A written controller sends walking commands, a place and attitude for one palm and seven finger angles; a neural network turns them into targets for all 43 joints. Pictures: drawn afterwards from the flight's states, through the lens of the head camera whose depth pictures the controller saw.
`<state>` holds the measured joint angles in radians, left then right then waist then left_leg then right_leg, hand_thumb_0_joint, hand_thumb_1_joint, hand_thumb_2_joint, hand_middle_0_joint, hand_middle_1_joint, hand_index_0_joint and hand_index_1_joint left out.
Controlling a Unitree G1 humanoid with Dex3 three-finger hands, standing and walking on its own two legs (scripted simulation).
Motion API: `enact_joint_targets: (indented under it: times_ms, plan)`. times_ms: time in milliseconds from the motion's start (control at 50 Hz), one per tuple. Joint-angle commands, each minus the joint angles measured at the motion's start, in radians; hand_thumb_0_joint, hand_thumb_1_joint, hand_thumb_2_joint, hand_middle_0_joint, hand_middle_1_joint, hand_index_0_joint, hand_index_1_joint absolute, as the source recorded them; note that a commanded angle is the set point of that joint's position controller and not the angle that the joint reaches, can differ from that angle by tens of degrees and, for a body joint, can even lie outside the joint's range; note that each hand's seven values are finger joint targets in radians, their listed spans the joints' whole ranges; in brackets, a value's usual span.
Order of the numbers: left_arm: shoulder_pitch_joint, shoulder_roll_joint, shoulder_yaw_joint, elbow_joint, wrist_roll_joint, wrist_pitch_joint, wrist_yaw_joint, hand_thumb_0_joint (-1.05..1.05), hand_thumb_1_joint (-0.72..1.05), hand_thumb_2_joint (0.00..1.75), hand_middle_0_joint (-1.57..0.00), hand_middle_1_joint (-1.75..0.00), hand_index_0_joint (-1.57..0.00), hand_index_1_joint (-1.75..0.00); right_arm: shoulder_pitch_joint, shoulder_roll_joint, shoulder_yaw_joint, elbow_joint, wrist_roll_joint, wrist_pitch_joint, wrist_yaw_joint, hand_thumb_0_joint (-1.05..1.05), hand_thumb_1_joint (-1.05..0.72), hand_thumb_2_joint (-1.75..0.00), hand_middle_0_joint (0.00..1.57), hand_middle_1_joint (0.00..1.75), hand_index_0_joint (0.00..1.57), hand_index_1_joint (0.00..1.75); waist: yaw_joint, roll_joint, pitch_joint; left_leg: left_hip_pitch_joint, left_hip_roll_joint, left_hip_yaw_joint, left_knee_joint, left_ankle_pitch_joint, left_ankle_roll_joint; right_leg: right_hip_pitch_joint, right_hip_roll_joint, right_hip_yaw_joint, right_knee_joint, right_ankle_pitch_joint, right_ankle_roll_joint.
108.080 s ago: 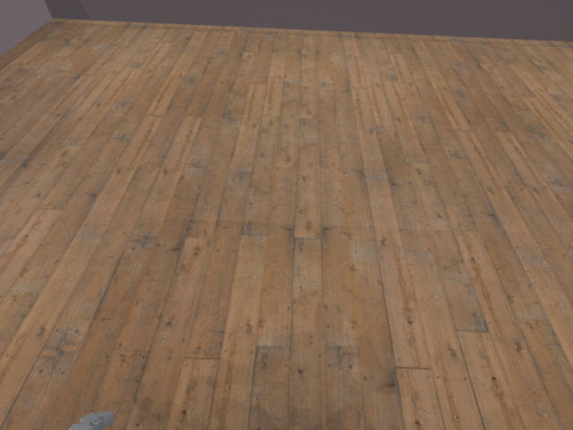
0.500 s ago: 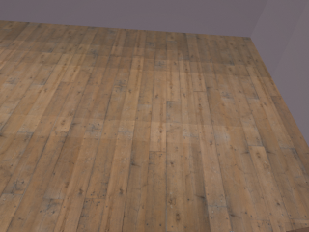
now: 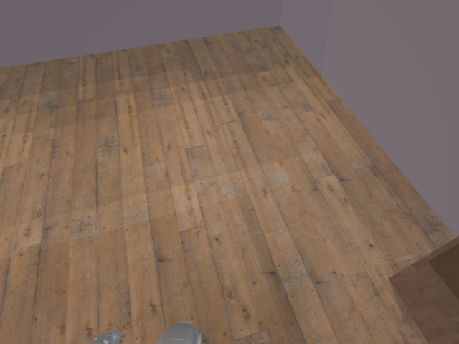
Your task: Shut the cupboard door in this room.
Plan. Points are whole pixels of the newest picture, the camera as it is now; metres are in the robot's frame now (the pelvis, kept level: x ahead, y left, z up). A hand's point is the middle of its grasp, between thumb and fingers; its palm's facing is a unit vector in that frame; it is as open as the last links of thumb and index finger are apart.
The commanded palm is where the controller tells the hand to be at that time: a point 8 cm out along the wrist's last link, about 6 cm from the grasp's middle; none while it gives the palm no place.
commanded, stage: turn to face it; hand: left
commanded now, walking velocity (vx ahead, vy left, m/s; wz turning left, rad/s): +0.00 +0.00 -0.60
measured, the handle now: out of the picture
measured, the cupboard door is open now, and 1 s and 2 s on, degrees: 3 3 3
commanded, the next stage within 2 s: take the last steps up to it in 1.76 s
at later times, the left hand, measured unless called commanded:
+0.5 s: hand (156, 306) +0.20 +0.17 -0.15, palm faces -0.31 -0.92 -0.25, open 7.4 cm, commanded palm none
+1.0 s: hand (173, 293) +0.23 +0.14 -0.16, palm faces -0.55 -0.82 -0.18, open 7.4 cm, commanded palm none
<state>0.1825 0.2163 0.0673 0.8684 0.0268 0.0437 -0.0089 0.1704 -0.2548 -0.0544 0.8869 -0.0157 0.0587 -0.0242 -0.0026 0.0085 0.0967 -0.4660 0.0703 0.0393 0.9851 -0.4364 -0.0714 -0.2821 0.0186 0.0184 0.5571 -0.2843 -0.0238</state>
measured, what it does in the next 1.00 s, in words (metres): steps on the spot, turning right: left foot, then right foot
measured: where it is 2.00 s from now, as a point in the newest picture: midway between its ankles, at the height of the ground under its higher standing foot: outside the picture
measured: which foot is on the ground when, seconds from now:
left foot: up 0.00-0.10, down 0.12-0.48, up 0.50-0.76, down 0.78-1.00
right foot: down 0.00-0.12, up 0.14-0.46, down 0.48-0.78, up 0.80-1.00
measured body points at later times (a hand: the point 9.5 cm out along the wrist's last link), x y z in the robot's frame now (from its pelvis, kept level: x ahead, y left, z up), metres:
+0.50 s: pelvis +0.01 +0.01 -0.01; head +0.05 -0.01 +0.44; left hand +0.22 +0.22 -0.14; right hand -0.03 -0.26 -0.15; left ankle +0.04 +0.14 -0.73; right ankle -0.03 -0.11 -0.74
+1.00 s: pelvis +0.03 +0.02 +0.01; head +0.09 +0.02 +0.45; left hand +0.26 +0.18 -0.14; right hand -0.05 -0.22 -0.12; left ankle +0.10 +0.12 -0.73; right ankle -0.06 -0.08 -0.67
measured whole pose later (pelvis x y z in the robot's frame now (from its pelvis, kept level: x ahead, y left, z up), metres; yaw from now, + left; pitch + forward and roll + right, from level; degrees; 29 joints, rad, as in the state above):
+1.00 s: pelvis +0.03 +0.02 +0.01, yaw -36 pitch +0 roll -3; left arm 0.16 0.25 0.09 0.88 0.02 0.08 -0.05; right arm 0.23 -0.19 -0.01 0.87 -0.04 0.01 -0.03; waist 0.00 -0.01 0.09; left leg -0.25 0.14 0.16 0.52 -0.27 -0.01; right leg -0.44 -0.01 -0.05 0.97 -0.48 0.04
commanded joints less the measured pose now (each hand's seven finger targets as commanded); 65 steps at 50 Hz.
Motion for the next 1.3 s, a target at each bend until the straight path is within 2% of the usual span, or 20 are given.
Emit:
enact_joint_targets:
  times_ms: [0, 80, 100, 120, 220, 400, 420, 440, 480, 560, 720, 760, 780, 880, 1060, 1080, 1100, 1120, 1200, 1280]
  plan:
    - [0.009, 0.220, 0.059, -0.068, 0.006, -0.015, 0.014, 0.00, 0.90, 0.90, -0.20, -0.30, -0.20, -0.30, -0.004, -0.050, -0.016, -0.101, 0.009, -0.033, 0.003, 0.00, -0.90, -0.90, 0.20, 0.30, 0.20, 0.30, 0.019, -0.147, -0.126, 0.048, -0.027, -0.003, -0.165, 0.009, 0.003, 0.063, -0.234, 0.290, -0.170, 0.348, -0.158]
    - [-0.043, 0.170, 0.051, -0.086, -0.012, -0.003, 0.010, 0.00, 0.90, 0.90, -0.20, -0.30, -0.20, -0.30, 0.133, -0.099, -0.018, -0.067, 0.006, -0.061, -0.011, 0.00, -0.90, -0.90, 0.20, 0.30, 0.20, 0.30, -0.050, -0.048, -0.160, 0.342, 0.029, -0.076, -0.600, 0.194, 0.038, -0.114, -0.110, 0.247, -0.017, 0.197, -0.048]
    - [-0.014, 0.108, 0.038, -0.101, -0.020, 0.001, 0.000, 0.00, 0.90, 0.90, -0.20, -0.30, -0.20, -0.30, 0.157, -0.195, -0.034, -0.070, -0.008, -0.067, -0.012, 0.00, -0.90, -0.90, 0.20, 0.30, 0.20, 0.30, -0.046, 0.245, -0.181, 0.431, 0.262, -0.325, -0.683, 0.277, 0.125, -0.251, 0.036, 0.099, 0.196, -0.110, 0.019]
    - [-0.016, 0.106, 0.035, -0.122, -0.016, -0.004, -0.006, 0.00, 0.90, 0.90, -0.20, -0.30, -0.20, -0.30, 0.168, -0.238, -0.037, -0.087, -0.015, -0.062, -0.019, 0.00, -0.90, -0.90, 0.20, 0.30, 0.20, 0.30, -0.049, 0.302, -0.166, 0.370, 0.419, -0.430, -0.715, 0.352, 0.231, -0.281, 0.034, 0.012, 0.416, -0.352, 0.044]
    - [-0.047, 0.099, 0.040, -0.083, -0.007, 0.011, -0.035, 0.00, 0.90, 0.90, -0.20, -0.30, -0.20, -0.30, 0.057, -0.145, -0.011, -0.101, -0.022, -0.067, -0.026, 0.00, -0.90, -0.90, 0.20, 0.30, 0.20, 0.30, -0.006, 0.167, -0.108, 0.338, 0.273, -0.105, -0.625, 0.629, 0.211, -0.262, -0.048, -0.024, 0.535, -0.214, 0.078]
    - [-0.026, 0.093, 0.030, -0.081, -0.006, -0.004, -0.032, 0.00, 0.90, 0.90, -0.20, -0.30, -0.20, -0.30, 0.095, -0.182, -0.045, -0.055, -0.011, -0.048, -0.005, 0.00, -0.90, -0.90, 0.20, 0.30, 0.20, 0.30, -0.003, 0.194, -0.159, 0.314, 0.265, 0.058, -0.456, 0.562, 0.133, 0.048, -0.002, -0.133, -0.022, 0.009, 0.037]
    - [0.042, 0.131, 0.039, -0.061, -0.004, -0.009, -0.027, 0.00, 0.90, 0.90, -0.20, -0.30, -0.20, -0.30, 0.074, -0.174, -0.045, -0.062, -0.005, -0.046, -0.001, 0.00, -0.90, -0.90, 0.20, 0.30, 0.20, 0.30, 0.036, 0.115, -0.172, 0.220, 0.231, 0.090, -0.353, 0.438, 0.088, 0.182, -0.034, -0.089, -0.136, 0.120, 0.017]
    - [0.094, 0.229, 0.057, -0.043, 0.005, -0.023, -0.015, 0.00, 0.90, 0.90, -0.20, -0.30, -0.20, -0.30, 0.067, -0.106, -0.034, -0.091, 0.006, -0.044, 0.006, 0.00, -0.90, -0.90, 0.20, 0.30, 0.20, 0.30, 0.061, -0.150, -0.194, 0.009, 0.120, 0.167, -0.154, 0.130, 0.025, 0.347, -0.252, 0.172, -0.216, 0.314, -0.059]
    - [0.127, 0.287, 0.066, -0.037, -0.007, -0.020, 0.009, 0.00, 0.90, 0.90, -0.20, -0.30, -0.20, -0.30, -0.022, -0.083, -0.018, -0.136, 0.004, -0.026, -0.004, 0.00, -0.90, -0.90, 0.20, 0.30, 0.20, 0.30, 0.087, -0.209, -0.140, -0.168, 0.035, -0.012, 0.144, -0.179, 0.006, 0.235, -0.406, 0.368, -0.231, 0.416, -0.214]
    - [-0.048, 0.207, 0.046, -0.082, 0.001, -0.016, 0.019, 0.00, 0.90, 0.90, -0.20, -0.30, -0.20, -0.30, 0.019, -0.086, -0.020, -0.086, 0.000, -0.029, 0.002, 0.00, -0.90, -0.90, 0.20, 0.30, 0.20, 0.30, 0.001, -0.180, -0.108, -0.077, 0.042, -0.018, 0.088, -0.013, -0.010, 0.095, -0.264, 0.219, -0.191, 0.368, -0.165]
    - [-0.064, 0.214, 0.051, -0.079, -0.006, -0.004, 0.008, 0.00, 0.90, 0.90, -0.20, -0.30, -0.20, -0.30, 0.132, -0.071, -0.014, -0.069, 0.009, -0.049, -0.004, 0.00, -0.90, -0.90, 0.20, 0.30, 0.20, 0.30, -0.043, -0.141, -0.147, 0.245, -0.038, 0.014, -0.471, 0.175, 0.008, -0.039, -0.174, 0.280, -0.089, 0.262, -0.087]
    - [-0.015, 0.101, 0.031, -0.107, -0.023, 0.004, -0.005, 0.00, 0.90, 0.90, -0.20, -0.30, -0.20, -0.30, 0.176, -0.233, -0.038, -0.071, -0.013, -0.067, -0.012, 0.00, -0.90, -0.90, 0.20, 0.30, 0.20, 0.30, -0.044, 0.308, -0.181, 0.430, 0.327, -0.362, -0.707, 0.276, 0.147, -0.289, 0.050, 0.055, 0.251, -0.209, 0.032]
    - [-0.040, 0.129, 0.031, -0.111, -0.010, 0.002, -0.009, 0.00, 0.90, 0.90, -0.20, -0.30, -0.20, -0.30, 0.180, -0.241, -0.037, -0.076, -0.016, -0.065, -0.018, 0.00, -0.90, -0.90, 0.20, 0.30, 0.20, 0.30, -0.057, 0.282, -0.160, 0.362, 0.423, -0.408, -0.713, 0.347, 0.227, -0.295, 0.017, 0.029, 0.464, -0.335, 0.043]
    - [-0.045, 0.099, 0.035, -0.073, -0.010, 0.012, -0.033, 0.00, 0.90, 0.90, -0.20, -0.30, -0.20, -0.30, 0.073, -0.153, -0.014, -0.092, -0.019, -0.065, -0.023, 0.00, -0.90, -0.90, 0.20, 0.30, 0.20, 0.30, -0.007, 0.180, -0.130, 0.360, 0.275, -0.068, -0.614, 0.644, 0.202, -0.261, -0.047, -0.027, 0.536, -0.205, 0.078]
    - [0.004, 0.100, 0.032, -0.060, -0.006, -0.003, -0.032, 0.00, 0.90, 0.90, -0.20, -0.30, -0.20, -0.30, 0.072, -0.186, -0.045, -0.059, -0.009, -0.045, -0.003, 0.00, -0.90, -0.90, 0.20, 0.30, 0.20, 0.30, 0.012, 0.180, -0.154, 0.267, 0.266, 0.085, -0.441, 0.457, 0.119, 0.077, -0.004, -0.139, -0.043, 0.040, 0.036]
    - [0.069, 0.153, 0.044, -0.041, -0.002, -0.010, -0.025, 0.00, 0.90, 0.90, -0.20, -0.30, -0.20, -0.30, 0.064, -0.163, -0.046, -0.068, -0.001, -0.043, 0.003, 0.00, -0.90, -0.90, 0.20, 0.30, 0.20, 0.30, 0.044, 0.070, -0.173, 0.150, 0.220, 0.113, -0.313, 0.310, 0.070, 0.221, -0.075, -0.043, -0.153, 0.132, 0.005]
    - [0.107, 0.264, 0.062, -0.030, 0.006, -0.027, -0.011, 0.00, 0.90, 0.90, -0.20, -0.30, -0.20, -0.30, 0.044, -0.080, -0.025, -0.110, 0.004, -0.040, 0.010, 0.00, -0.90, -0.90, 0.20, 0.30, 0.20, 0.30, 0.068, -0.257, -0.165, -0.107, 0.067, 0.183, -0.084, -0.115, 0.003, 0.356, -0.331, 0.302, -0.237, 0.364, -0.098]
    - [0.161, 0.304, 0.064, -0.017, -0.010, -0.025, 0.001, 0.00, 0.90, 0.90, -0.20, -0.30, -0.20, -0.30, -0.028, -0.085, -0.019, -0.139, 0.002, -0.029, 0.005, 0.00, -0.90, -0.90, 0.20, 0.30, 0.20, 0.30, 0.109, -0.254, -0.145, -0.155, 0.029, 0.049, 0.081, -0.221, 0.001, 0.248, -0.426, 0.391, -0.234, 0.472, -0.188]
    - [-0.038, 0.211, 0.047, -0.062, -0.002, -0.017, 0.019, 0.00, 0.90, 0.90, -0.20, -0.30, -0.20, -0.30, 0.003, -0.099, -0.023, -0.092, 0.001, -0.028, 0.003, 0.00, -0.90, -0.90, 0.20, 0.30, 0.20, 0.30, 0.003, -0.208, -0.113, -0.117, 0.052, -0.036, 0.131, -0.017, -0.008, 0.109, -0.274, 0.256, -0.215, 0.286, -0.167]
    - [-0.029, 0.227, 0.049, -0.062, 0.003, -0.017, 0.012, 0.00, 0.90, 0.90, -0.20, -0.30, -0.20, -0.30, 0.030, -0.064, -0.013, -0.081, 0.005, -0.031, 0.006, 0.00, -0.90, -0.90, 0.20, 0.30, 0.20, 0.30, 0.005, -0.159, -0.133, 0.015, -0.006, 0.014, -0.121, 0.001, -0.009, 0.066, -0.235, 0.256, -0.181, 0.312, -0.162]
